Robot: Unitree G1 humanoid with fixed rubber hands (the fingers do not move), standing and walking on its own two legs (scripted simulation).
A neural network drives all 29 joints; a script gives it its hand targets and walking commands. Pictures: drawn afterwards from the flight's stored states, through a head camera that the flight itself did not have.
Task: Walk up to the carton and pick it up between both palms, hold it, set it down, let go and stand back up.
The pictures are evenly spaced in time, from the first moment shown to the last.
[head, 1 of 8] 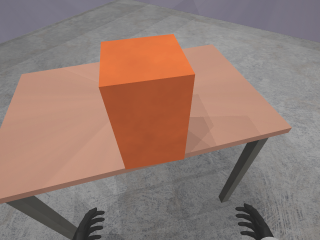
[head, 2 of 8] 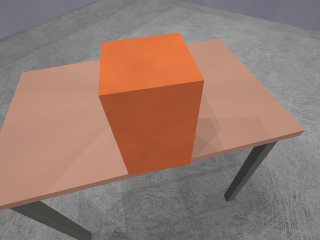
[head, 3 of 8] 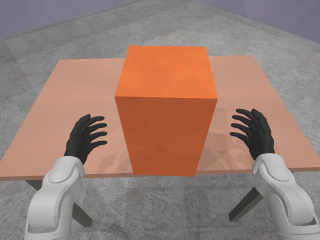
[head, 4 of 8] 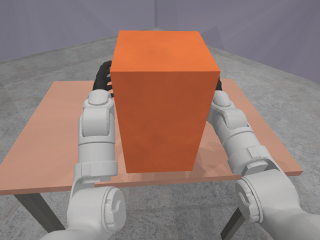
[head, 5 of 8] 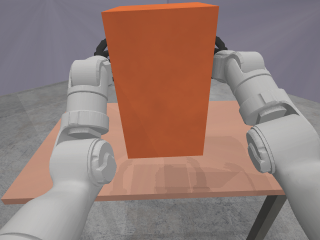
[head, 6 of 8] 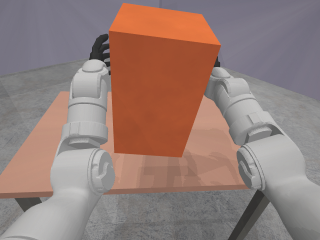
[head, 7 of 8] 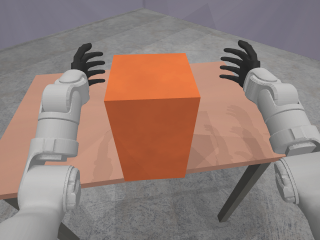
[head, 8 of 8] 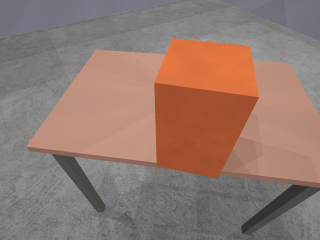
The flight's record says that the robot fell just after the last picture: no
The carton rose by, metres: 0.22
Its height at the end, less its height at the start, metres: +0.00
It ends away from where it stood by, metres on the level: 0.01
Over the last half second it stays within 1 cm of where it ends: yes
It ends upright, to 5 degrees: yes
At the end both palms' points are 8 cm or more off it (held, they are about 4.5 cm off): yes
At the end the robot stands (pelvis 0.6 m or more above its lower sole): yes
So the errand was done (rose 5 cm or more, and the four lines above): yes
